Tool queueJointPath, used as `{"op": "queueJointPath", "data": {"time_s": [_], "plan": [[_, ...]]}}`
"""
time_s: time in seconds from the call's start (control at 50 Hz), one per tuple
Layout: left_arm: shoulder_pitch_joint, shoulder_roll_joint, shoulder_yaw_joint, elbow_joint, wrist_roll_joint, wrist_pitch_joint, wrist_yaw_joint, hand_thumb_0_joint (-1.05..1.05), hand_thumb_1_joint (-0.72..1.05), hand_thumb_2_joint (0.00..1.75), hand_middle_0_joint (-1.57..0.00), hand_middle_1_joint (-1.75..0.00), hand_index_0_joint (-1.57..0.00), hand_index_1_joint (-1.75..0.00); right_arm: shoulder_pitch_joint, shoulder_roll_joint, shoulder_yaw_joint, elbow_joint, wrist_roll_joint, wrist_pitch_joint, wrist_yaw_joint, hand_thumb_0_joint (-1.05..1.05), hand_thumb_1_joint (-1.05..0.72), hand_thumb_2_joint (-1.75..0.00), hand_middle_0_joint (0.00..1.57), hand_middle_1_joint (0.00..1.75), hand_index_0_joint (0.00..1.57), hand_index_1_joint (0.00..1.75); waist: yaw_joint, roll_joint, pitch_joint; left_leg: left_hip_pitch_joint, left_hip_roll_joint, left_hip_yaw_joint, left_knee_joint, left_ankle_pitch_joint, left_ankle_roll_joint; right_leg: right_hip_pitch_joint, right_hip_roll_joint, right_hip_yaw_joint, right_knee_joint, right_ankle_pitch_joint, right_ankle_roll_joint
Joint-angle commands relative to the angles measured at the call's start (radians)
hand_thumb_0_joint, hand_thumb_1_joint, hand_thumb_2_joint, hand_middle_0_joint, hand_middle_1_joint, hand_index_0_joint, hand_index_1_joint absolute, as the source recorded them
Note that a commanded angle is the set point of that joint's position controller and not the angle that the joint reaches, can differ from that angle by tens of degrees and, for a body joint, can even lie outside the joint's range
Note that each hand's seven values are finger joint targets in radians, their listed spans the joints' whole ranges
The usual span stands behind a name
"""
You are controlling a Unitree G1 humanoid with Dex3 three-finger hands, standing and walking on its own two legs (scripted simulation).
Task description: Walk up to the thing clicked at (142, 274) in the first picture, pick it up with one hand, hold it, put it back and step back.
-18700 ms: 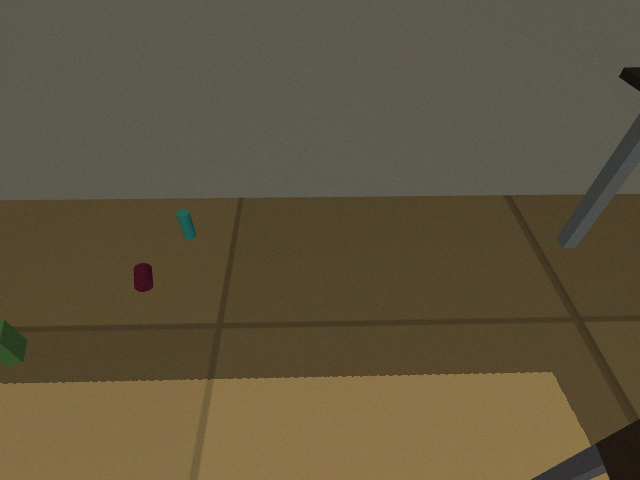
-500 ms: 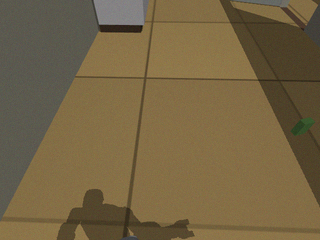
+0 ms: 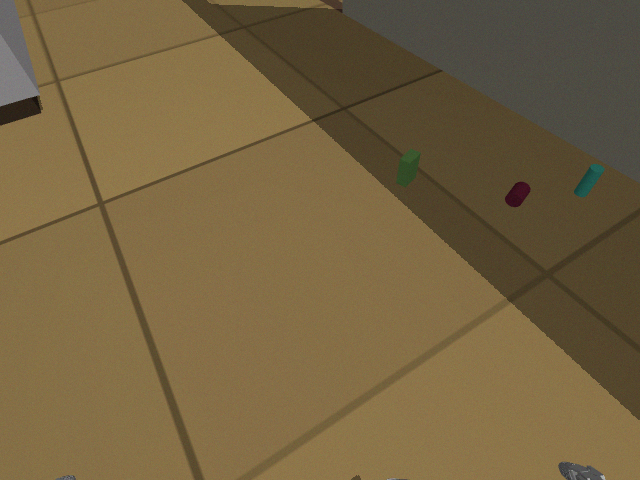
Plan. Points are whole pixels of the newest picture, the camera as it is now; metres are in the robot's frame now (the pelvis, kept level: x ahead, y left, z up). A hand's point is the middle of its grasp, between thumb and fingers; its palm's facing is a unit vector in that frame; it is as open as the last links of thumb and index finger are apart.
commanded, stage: walk up
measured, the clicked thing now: (517, 194) +1.22 -0.91 -0.72
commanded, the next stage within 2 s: stand in 1.84 s
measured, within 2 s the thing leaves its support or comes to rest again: neither
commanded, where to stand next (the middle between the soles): +0.07 +0.01 m, yaw -50 degrees
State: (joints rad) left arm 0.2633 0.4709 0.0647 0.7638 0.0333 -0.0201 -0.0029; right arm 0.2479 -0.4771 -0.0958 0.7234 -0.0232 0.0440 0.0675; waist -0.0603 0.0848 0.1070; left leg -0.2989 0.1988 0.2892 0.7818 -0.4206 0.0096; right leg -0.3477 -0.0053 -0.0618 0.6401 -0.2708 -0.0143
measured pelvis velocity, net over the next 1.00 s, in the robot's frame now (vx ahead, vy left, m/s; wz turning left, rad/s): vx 0.02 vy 0.08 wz -0.74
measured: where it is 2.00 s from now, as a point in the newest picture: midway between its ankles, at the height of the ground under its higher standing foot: outside the picture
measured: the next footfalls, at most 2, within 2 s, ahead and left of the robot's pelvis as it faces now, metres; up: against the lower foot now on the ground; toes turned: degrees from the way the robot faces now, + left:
left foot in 0.30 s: +0.15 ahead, +0.15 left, +0.00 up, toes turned -17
right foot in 0.64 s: -0.02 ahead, -0.08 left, +0.00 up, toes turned -32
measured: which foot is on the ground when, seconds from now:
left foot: up 0.00-0.28, down 0.30-0.66, up 0.68-0.88, down 0.90-1.00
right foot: down 0.00-0.32, up 0.34-0.62, down 0.64-0.94, up 0.96-1.00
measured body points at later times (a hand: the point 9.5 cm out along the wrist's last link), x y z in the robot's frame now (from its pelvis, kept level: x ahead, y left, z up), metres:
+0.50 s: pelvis +0.01 +0.07 +0.00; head +0.06 +0.06 +0.44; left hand +0.26 +0.31 -0.11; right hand -0.05 -0.26 -0.10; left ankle +0.11 +0.16 -0.72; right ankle -0.03 -0.07 -0.66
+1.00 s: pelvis +0.02 +0.08 -0.01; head +0.04 +0.06 +0.44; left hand +0.30 +0.26 -0.12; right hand -0.13 -0.21 -0.12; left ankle +0.13 +0.13 -0.72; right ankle -0.06 -0.05 -0.69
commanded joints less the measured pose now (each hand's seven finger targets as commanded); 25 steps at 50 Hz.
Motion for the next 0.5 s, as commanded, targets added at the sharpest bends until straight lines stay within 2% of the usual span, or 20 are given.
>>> {"op": "queueJointPath", "data": {"time_s": [0.0, 0.02, 0.04, 0.06, 0.08, 0.1, 0.14, 0.16, 0.22, 0.24, 0.26, 0.28, 0.3, 0.32, 0.34, 0.38, 0.4, 0.42, 0.46, 0.48], "plan": [[0.148, 0.330, 0.092, -0.078, -0.003, -0.040, 0.054, 0.00, 0.90, 0.90, -0.20, -0.30, -0.20, -0.30, -0.138, -0.125, -0.028, -0.153, 0.020, -0.020, -0.018, 0.00, -0.90, -0.90, 0.20, 0.30, 0.20, 0.30, 0.128, -0.255, -0.128, -0.463, -0.111, -0.355, 0.349, -0.263, -0.041, 0.320, -0.354, 0.774, -0.284, 0.051, -0.306], [0.106, 0.292, 0.081, -0.089, -0.018, -0.040, 0.058, 0.00, 0.90, 0.90, -0.20, -0.30, -0.20, -0.30, -0.092, -0.144, -0.032, -0.116, 0.021, -0.020, -0.017, 0.00, -0.90, -0.90, 0.20, 0.30, 0.20, 0.30, 0.095, -0.209, -0.148, -0.456, -0.091, -0.382, 0.344, -0.202, -0.036, 0.363, -0.296, 0.641, -0.227, 0.113, -0.274], [0.058, 0.277, 0.072, -0.099, -0.022, -0.039, 0.066, 0.00, 0.90, 0.90, -0.20, -0.30, -0.20, -0.30, -0.057, -0.146, -0.034, -0.085, 0.023, -0.021, -0.022, 0.00, -0.90, -0.90, 0.20, 0.30, 0.20, 0.30, 0.063, -0.207, -0.160, -0.436, -0.090, -0.380, 0.325, -0.140, -0.037, 0.341, -0.248, 0.564, -0.197, 0.124, -0.228], [0.037, 0.261, 0.067, -0.112, -0.022, -0.038, 0.071, 0.00, 0.90, 0.90, -0.20, -0.30, -0.20, -0.30, -0.033, -0.153, -0.033, -0.059, 0.020, -0.025, -0.030, 0.00, -0.90, -0.90, 0.20, 0.30, 0.20, 0.30, 0.049, -0.225, -0.159, -0.387, -0.097, -0.353, 0.303, -0.089, -0.036, 0.276, -0.211, 0.517, -0.188, 0.120, -0.192], [0.031, 0.253, 0.062, -0.119, -0.019, -0.040, 0.071, 0.00, 0.90, 0.90, -0.20, -0.30, -0.20, -0.30, -0.030, -0.156, -0.033, -0.046, 0.014, -0.025, -0.032, 0.00, -0.90, -0.90, 0.20, 0.30, 0.20, 0.30, 0.048, -0.228, -0.142, -0.328, -0.105, -0.332, 0.296, -0.054, -0.030, 0.178, -0.189, 0.496, -0.182, 0.158, -0.183], [-0.009, 0.233, 0.054, -0.116, -0.017, -0.041, 0.059, 0.00, 0.90, 0.90, -0.20, -0.30, -0.20, -0.30, -0.013, -0.139, -0.037, -0.044, 0.029, -0.019, -0.031, 0.00, -0.90, -0.90, 0.20, 0.30, 0.20, 0.30, 0.044, -0.213, -0.136, -0.258, -0.136, -0.317, 0.296, -0.052, -0.024, 0.097, -0.146, 0.451, -0.157, 0.242, -0.191], [-0.033, 0.235, 0.050, -0.125, -0.007, -0.036, 0.055, 0.00, 0.90, 0.90, -0.20, -0.30, -0.20, -0.30, -0.001, -0.124, -0.034, -0.046, 0.030, -0.014, -0.036, 0.00, -0.90, -0.90, 0.20, 0.30, 0.20, 0.30, 0.035, -0.242, -0.119, -0.196, -0.157, -0.300, 0.267, -0.036, -0.012, -0.005, -0.125, 0.447, -0.131, 0.296, -0.194], [-0.041, 0.238, 0.053, -0.127, -0.001, -0.032, 0.054, 0.00, 0.90, 0.90, -0.20, -0.30, -0.20, -0.30, -0.006, -0.123, -0.034, -0.048, 0.031, -0.015, -0.040, 0.00, -0.90, -0.90, 0.20, 0.30, 0.20, 0.30, 0.036, -0.249, -0.114, -0.159, -0.165, -0.302, 0.234, -0.036, -0.005, -0.054, -0.125, 0.464, -0.122, 0.291, -0.200], [-0.047, 0.225, 0.055, -0.136, -0.003, -0.010, 0.047, 0.00, 0.90, 0.90, -0.20, -0.30, -0.20, -0.30, 0.000, -0.110, -0.031, -0.048, 0.022, -0.031, -0.049, 0.00, -0.90, -0.90, 0.20, 0.30, 0.20, 0.30, 0.040, -0.286, -0.127, -0.079, -0.197, -0.283, 0.087, 0.002, 0.018, -0.096, -0.095, 0.494, -0.072, 0.256, -0.179], [-0.070, 0.216, 0.053, -0.145, -0.009, -0.002, 0.044, 0.00, 0.90, 0.90, -0.20, -0.30, -0.20, -0.30, 0.026, -0.106, -0.033, -0.037, 0.021, -0.039, -0.053, 0.00, -0.90, -0.90, 0.20, 0.30, 0.20, 0.30, 0.020, -0.264, -0.134, -0.012, -0.215, -0.272, -0.021, 0.038, 0.023, -0.123, -0.068, 0.471, -0.026, 0.266, -0.160], [-0.092, 0.196, 0.046, -0.146, -0.017, 0.009, 0.043, 0.00, 0.90, 0.90, -0.20, -0.30, -0.20, -0.30, 0.075, -0.106, -0.041, -0.019, 0.011, -0.048, -0.059, 0.00, -0.90, -0.90, 0.20, 0.30, 0.20, 0.30, -0.019, -0.231, -0.140, 0.082, -0.221, -0.285, -0.147, 0.086, 0.035, -0.192, -0.041, 0.436, 0.042, 0.248, -0.120], [-0.097, 0.140, 0.035, -0.166, -0.026, 0.013, 0.044, 0.00, 0.90, 0.90, -0.20, -0.30, -0.20, -0.30, 0.104, -0.157, -0.053, -0.021, -0.007, -0.056, -0.066, 0.00, -0.90, -0.90, 0.20, 0.30, 0.20, 0.30, -0.030, -0.067, -0.134, 0.116, -0.097, -0.469, -0.302, 0.005, 0.066, -0.265, 0.047, 0.352, 0.204, 0.137, -0.054], [-0.046, 0.087, 0.020, -0.159, -0.025, 0.016, 0.049, 0.00, 0.90, 0.90, -0.20, -0.30, -0.20, -0.30, 0.053, -0.236, -0.070, -0.045, -0.013, -0.064, -0.071, 0.00, -0.90, -0.90, 0.20, 0.30, 0.20, 0.30, 0.002, 0.157, -0.110, 0.108, 0.168, -0.794, -0.464, -0.101, 0.126, -0.364, 0.176, 0.233, 0.391, -0.222, -0.006], [-0.025, 0.179, 0.033, -0.140, -0.008, 0.015, 0.057, 0.00, 0.90, 0.90, -0.20, -0.30, -0.20, -0.30, -0.020, -0.300, -0.088, -0.062, 0.002, -0.068, -0.062, 0.00, -0.90, -0.90, 0.20, 0.30, 0.20, 0.30, 0.012, 0.155, -0.094, 0.006, 0.338, -0.936, -0.525, -0.094, 0.244, -0.331, 0.099, 0.224, 0.535, -0.292, 0.014], [-0.027, 0.214, 0.046, -0.120, -0.004, 0.014, 0.050, 0.00, 0.90, 0.90, -0.20, -0.30, -0.20, -0.30, -0.054, -0.284, -0.090, -0.075, 0.000, -0.071, -0.063, 0.00, -0.90, -0.90, 0.20, 0.30, 0.20, 0.30, 0.027, 0.080, -0.042, -0.059, 0.329, -0.887, -0.511, -0.072, 0.288, -0.314, 0.070, 0.218, 0.618, -0.264, 0.019], [-0.003, 0.195, 0.067, -0.072, -0.017, 0.015, 0.025, 0.00, 0.90, 0.90, -0.20, -0.30, -0.20, -0.30, -0.066, -0.207, -0.063, -0.066, -0.002, -0.080, -0.071, 0.00, -0.90, -0.90, 0.20, 0.30, 0.20, 0.30, 0.048, 0.042, -0.036, -0.058, 0.166, -0.628, -0.426, -0.014, 0.205, -0.271, 0.029, 0.196, 0.622, -0.173, 0.012], [0.009, 0.183, 0.068, -0.062, -0.022, 0.017, 0.008, 0.00, 0.90, 0.90, -0.20, -0.30, -0.20, -0.30, -0.046, -0.216, -0.061, -0.055, -0.002, -0.082, -0.071, 0.00, -0.90, -0.90, 0.20, 0.30, 0.20, 0.30, 0.041, 0.093, -0.065, -0.035, 0.130, -0.544, -0.402, 0.006, 0.178, -0.253, 0.022, 0.166, 0.554, -0.154, 0.008], [0.020, 0.163, 0.067, -0.063, -0.027, 0.017, -0.008, 0.00, 0.90, 0.90, -0.20, -0.30, -0.20, -0.30, -0.038, -0.220, -0.060, -0.052, -0.002, -0.085, -0.067, 0.00, -0.90, -0.90, 0.20, 0.30, 0.20, 0.30, 0.038, 0.126, -0.093, 0.018, 0.103, -0.488, -0.377, 0.007, 0.172, -0.242, 0.018, 0.140, 0.480, -0.157, 0.012], [-0.031, 0.136, 0.065, -0.083, -0.023, 0.014, -0.028, 0.00, 0.90, 0.90, -0.20, -0.30, -0.20, -0.30, 0.016, -0.225, -0.061, -0.043, -0.012, -0.085, -0.065, 0.00, -0.90, -0.90, 0.20, 0.30, 0.20, 0.30, 0.004, 0.128, -0.129, 0.094, 0.103, -0.435, -0.345, 0.031, 0.184, -0.226, 0.017, 0.099, 0.373, -0.224, 0.022], [-0.053, 0.133, 0.067, -0.093, -0.021, 0.015, -0.032, 0.00, 0.90, 0.90, -0.20, -0.30, -0.20, -0.30, 0.050, -0.239, -0.063, -0.041, -0.016, -0.084, -0.064, 0.00, -0.90, -0.90, 0.20, 0.30, 0.20, 0.30, -0.010, 0.134, -0.127, 0.106, 0.132, -0.440, -0.347, 0.030, 0.198, -0.220, 0.013, 0.082, 0.324, -0.262, 0.024]]}}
